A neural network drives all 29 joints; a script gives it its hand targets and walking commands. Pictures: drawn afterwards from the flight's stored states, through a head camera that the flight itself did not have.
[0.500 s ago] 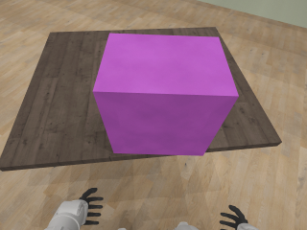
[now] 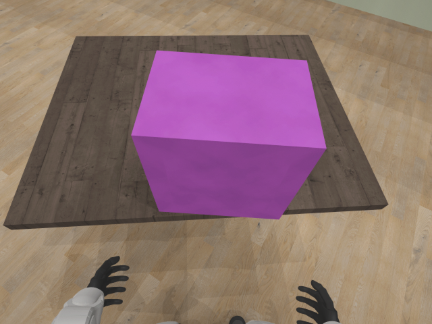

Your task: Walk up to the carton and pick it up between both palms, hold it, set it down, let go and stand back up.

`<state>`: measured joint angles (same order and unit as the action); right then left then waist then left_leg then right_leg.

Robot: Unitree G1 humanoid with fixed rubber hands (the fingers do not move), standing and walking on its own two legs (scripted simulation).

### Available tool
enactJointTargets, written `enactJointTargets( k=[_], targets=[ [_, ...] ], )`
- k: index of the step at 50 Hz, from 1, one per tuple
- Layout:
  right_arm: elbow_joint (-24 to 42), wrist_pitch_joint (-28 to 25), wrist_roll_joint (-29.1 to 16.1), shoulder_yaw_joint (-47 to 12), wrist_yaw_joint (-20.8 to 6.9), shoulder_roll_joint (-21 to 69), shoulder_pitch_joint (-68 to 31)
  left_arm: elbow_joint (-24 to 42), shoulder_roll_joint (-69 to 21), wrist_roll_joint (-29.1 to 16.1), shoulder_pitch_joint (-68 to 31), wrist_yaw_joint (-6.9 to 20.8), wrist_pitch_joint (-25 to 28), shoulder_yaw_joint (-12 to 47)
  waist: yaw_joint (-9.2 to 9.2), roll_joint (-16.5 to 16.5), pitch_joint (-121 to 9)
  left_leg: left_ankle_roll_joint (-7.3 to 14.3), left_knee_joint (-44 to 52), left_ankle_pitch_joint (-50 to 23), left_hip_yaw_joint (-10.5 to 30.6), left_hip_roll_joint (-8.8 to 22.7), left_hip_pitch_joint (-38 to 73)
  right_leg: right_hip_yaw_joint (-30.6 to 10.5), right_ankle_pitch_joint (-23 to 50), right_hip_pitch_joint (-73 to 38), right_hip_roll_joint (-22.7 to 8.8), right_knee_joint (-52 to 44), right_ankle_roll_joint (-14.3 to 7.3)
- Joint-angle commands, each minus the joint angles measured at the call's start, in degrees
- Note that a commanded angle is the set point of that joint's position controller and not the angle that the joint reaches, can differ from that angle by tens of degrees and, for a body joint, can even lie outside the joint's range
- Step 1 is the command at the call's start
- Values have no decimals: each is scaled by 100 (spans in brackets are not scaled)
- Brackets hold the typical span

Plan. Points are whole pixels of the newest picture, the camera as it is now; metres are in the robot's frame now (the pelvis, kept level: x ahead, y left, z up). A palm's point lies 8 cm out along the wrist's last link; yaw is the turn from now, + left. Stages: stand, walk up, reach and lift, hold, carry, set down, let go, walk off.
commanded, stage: reach and lift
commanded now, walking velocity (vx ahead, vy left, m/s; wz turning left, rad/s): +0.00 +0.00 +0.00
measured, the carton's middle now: (224, 144) +0.42 +0.02 +0.06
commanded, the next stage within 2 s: none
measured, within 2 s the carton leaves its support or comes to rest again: neither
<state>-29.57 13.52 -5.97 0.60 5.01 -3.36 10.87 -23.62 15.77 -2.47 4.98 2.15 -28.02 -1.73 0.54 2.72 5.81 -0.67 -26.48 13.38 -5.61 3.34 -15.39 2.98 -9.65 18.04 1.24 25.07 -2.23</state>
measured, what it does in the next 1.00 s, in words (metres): stands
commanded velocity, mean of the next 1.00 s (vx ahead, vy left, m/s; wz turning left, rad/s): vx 0.00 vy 0.00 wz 0.00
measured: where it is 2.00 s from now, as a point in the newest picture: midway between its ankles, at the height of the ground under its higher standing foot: outside the picture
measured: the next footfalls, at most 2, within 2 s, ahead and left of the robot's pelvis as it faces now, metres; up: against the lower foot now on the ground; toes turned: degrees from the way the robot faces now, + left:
none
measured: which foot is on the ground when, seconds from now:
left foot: down 0.00-1.00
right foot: down 0.00-1.00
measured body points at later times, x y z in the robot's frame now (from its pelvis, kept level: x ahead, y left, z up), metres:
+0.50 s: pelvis +0.00 +0.02 +0.01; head +0.00 +0.04 +0.45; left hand +0.16 +0.25 -0.07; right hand +0.15 -0.19 -0.07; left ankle +0.00 +0.13 -0.74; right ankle +0.04 -0.09 -0.74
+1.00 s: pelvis +0.01 +0.02 +0.01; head -0.02 +0.03 +0.46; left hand +0.18 +0.24 -0.02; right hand +0.17 -0.20 -0.02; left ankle +0.00 +0.13 -0.74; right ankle +0.04 -0.09 -0.74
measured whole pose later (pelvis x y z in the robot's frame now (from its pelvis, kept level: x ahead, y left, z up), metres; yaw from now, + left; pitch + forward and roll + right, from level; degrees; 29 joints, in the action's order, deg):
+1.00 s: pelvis +0.01 +0.02 +0.01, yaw -1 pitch -2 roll +0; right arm -7.6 7.0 -8.9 2.9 -0.8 -8.4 25.2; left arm -5.4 15.4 -10.6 20.9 -2.7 -13.5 3.2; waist 2.7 1.3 -2.4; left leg 0.5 -20.1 12.0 -7.5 2.1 -5.9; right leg 1.0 -7.4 9.0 0.6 18.6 -0.8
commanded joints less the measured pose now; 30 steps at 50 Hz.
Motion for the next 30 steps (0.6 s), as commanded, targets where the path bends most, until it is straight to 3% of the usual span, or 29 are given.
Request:
enactJointTargets(
  k=[1,5,9,13,18,30],
  targets=[
    [1164,-151,-271,-250,66,-181,82,914,651,-60,109,156,321,-194,197,-389,-2057,213,463,-1742,70,-105,157,-737,1913,-1931,-305,-407,94],
    [1279,-43,-219,-231,35,-239,169,888,667,-39,217,183,357,-249,274,-385,-1510,214,741,-1235,47,-52,151,-659,960,-1640,-211,-730,41],
    [1307,-49,-36,19,7,-370,233,1056,675,-67,141,149,376,-204,187,-476,-1162,207,875,-639,19,-21,110,-582,386,-1433,-183,-812,-2],
    [1402,-178,9,185,-65,-542,311,1485,642,-69,138,35,518,-125,140,-703,-1110,161,921,-570,24,-17,0,-528,439,-1640,-112,-701,-63],
    [1608,-393,43,308,-167,-606,461,1742,602,-152,394,-86,767,-25,110,-727,-965,133,967,-554,47,-13,-71,-497,440,-1713,-67,-686,-81],
    [2350,-602,-30,397,-449,-776,887,2179,551,-511,866,-332,1210,174,193,-543,-621,24,1130,-276,94,10,-34,-520,161,-1512,-60,-843,-46]
  ],
)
